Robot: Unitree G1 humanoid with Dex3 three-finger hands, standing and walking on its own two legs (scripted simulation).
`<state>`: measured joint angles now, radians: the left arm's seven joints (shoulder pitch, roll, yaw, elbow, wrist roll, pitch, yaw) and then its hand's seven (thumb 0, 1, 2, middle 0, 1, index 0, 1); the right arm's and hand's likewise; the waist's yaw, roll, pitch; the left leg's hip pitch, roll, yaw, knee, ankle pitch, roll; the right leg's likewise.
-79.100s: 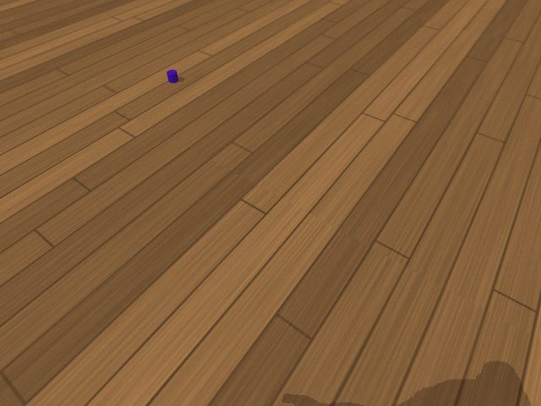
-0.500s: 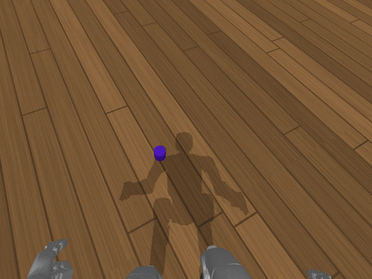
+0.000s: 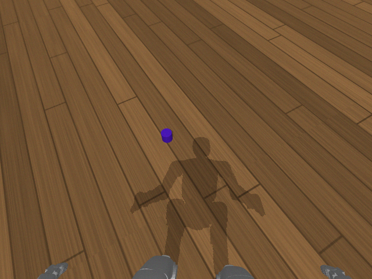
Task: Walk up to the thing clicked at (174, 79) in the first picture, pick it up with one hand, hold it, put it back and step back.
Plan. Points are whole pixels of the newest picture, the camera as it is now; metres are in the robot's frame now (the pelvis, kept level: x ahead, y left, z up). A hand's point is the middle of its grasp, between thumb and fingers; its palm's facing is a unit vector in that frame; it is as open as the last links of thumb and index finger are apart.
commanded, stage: step back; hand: left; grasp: from above
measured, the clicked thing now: (166, 135) +0.95 +0.18 -0.73
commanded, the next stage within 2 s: stand in 1.52 s
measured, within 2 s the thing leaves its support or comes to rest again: neither
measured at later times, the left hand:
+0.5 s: hand out of the picture -0.12 +0.25 -0.15, palm faces -0.04 -0.92 -0.40, open 7.4 cm
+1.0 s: hand out of the picture -0.12 +0.26 -0.14, palm faces +0.02 -0.91 -0.41, open 7.4 cm
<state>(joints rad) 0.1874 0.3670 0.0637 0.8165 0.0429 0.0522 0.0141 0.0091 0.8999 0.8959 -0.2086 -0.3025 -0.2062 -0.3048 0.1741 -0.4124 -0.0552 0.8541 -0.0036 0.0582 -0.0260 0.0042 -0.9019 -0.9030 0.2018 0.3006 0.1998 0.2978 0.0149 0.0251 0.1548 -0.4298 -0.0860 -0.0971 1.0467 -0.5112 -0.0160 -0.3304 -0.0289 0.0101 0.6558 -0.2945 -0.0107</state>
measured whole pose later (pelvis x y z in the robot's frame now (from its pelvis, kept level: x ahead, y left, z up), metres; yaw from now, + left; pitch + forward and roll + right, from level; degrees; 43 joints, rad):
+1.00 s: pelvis -0.19 -0.02 +0.00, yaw +1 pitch -3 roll -1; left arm 0.20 0.39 0.07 0.99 0.03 -0.03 -0.01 0.01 0.90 0.90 -0.20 -0.30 -0.20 -0.30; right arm 0.23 -0.36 -0.05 0.99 -0.02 0.02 0.01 0.01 -0.90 -0.90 0.20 0.30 0.20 0.30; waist 0.00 0.03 0.06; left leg -0.30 0.01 -0.08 0.69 -0.39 0.00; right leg -0.23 0.01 -0.05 0.57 -0.28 -0.03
